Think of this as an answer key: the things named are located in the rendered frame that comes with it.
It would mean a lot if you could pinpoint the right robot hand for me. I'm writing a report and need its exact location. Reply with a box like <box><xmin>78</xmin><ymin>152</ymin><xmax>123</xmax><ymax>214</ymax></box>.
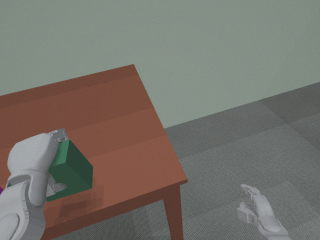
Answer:
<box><xmin>237</xmin><ymin>184</ymin><xmax>275</xmax><ymax>227</ymax></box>

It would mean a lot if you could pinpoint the sponge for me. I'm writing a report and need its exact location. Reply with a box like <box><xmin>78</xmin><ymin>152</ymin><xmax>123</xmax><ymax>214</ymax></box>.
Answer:
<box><xmin>46</xmin><ymin>139</ymin><xmax>93</xmax><ymax>202</ymax></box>

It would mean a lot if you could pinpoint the robot right forearm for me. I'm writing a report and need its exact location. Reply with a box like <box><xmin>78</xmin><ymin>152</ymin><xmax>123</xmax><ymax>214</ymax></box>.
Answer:
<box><xmin>256</xmin><ymin>215</ymin><xmax>292</xmax><ymax>240</ymax></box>

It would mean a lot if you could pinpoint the left robot hand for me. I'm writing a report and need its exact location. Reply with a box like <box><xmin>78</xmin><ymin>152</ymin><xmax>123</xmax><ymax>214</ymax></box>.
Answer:
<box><xmin>7</xmin><ymin>128</ymin><xmax>69</xmax><ymax>197</ymax></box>

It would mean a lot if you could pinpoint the table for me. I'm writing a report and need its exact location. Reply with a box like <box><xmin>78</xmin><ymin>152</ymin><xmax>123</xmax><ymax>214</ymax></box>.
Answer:
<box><xmin>0</xmin><ymin>64</ymin><xmax>188</xmax><ymax>240</ymax></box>

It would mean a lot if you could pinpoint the robot left forearm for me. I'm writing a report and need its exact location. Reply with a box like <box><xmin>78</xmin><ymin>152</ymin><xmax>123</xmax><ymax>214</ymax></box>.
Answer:
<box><xmin>0</xmin><ymin>170</ymin><xmax>49</xmax><ymax>240</ymax></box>

